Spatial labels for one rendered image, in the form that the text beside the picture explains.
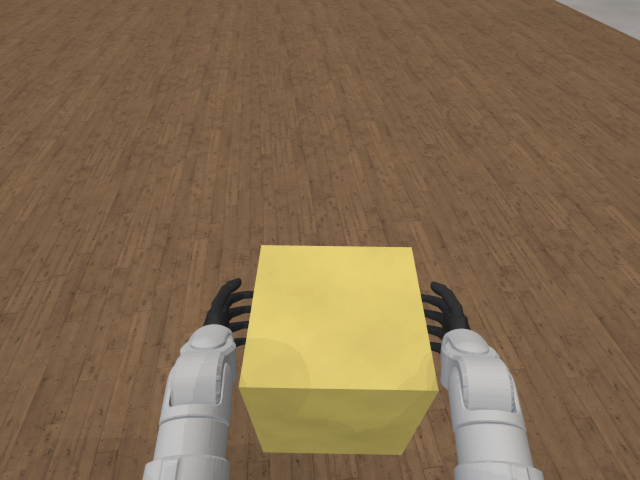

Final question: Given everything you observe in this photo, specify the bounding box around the robot left hand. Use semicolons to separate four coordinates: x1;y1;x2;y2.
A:
203;278;254;347

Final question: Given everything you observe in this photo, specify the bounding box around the robot right hand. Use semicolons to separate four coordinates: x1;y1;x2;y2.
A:
421;282;471;354

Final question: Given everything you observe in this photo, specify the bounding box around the robot left forearm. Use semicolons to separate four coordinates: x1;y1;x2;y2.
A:
142;324;236;480

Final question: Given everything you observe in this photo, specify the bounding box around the robot right forearm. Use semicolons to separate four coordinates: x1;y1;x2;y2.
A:
440;329;544;480

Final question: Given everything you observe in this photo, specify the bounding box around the carton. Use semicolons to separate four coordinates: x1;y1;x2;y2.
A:
239;245;439;455

